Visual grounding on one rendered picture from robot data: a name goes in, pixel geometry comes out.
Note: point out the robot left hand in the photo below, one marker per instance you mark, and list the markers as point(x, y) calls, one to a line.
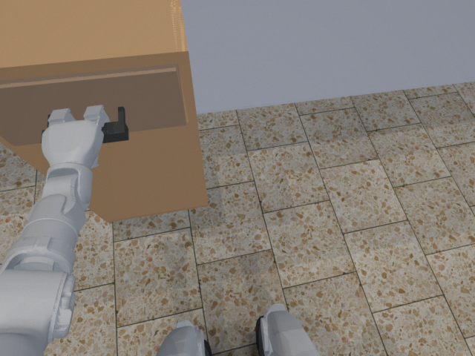
point(68, 140)

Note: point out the cabinet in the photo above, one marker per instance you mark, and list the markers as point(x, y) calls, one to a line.
point(154, 172)

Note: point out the handle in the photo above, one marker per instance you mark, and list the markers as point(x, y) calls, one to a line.
point(113, 131)

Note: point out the drawer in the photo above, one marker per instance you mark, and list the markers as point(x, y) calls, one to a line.
point(151, 96)

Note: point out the robot left upper arm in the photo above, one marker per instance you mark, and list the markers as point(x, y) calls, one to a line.
point(36, 306)

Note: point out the robot left forearm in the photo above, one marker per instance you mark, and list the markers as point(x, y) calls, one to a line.
point(49, 237)

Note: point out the right robot thigh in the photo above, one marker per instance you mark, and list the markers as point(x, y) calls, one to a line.
point(283, 335)

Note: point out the right robot shin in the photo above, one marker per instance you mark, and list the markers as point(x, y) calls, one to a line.
point(274, 308)

